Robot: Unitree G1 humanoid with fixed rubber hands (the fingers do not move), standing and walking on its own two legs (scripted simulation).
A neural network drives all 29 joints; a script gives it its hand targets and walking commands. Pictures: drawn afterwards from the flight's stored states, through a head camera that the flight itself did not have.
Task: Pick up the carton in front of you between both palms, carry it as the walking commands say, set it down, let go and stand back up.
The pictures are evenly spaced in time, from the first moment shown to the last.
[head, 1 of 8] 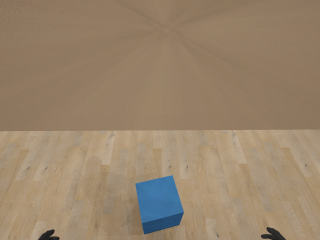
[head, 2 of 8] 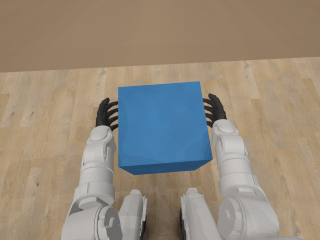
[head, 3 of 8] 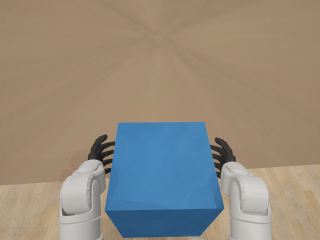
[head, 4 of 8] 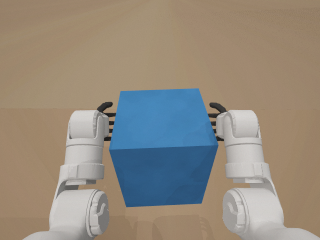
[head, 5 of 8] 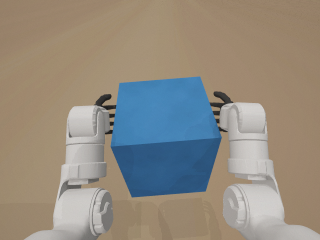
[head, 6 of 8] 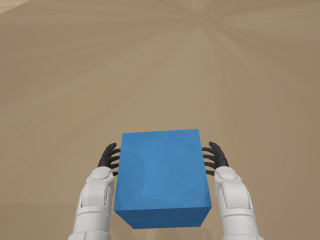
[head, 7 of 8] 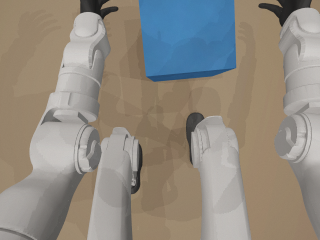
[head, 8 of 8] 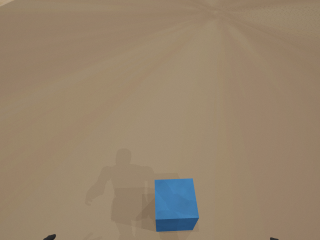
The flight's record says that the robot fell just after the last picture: no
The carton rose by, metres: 1.08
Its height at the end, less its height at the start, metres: +0.34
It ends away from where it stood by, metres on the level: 5.46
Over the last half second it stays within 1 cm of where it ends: yes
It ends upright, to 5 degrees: yes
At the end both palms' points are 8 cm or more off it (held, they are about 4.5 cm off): yes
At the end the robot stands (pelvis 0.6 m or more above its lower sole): yes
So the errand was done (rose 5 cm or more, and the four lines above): yes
